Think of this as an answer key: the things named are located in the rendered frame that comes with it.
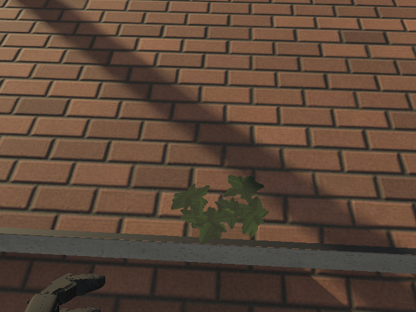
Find left robot hand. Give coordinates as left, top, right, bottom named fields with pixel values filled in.
left=25, top=273, right=105, bottom=312

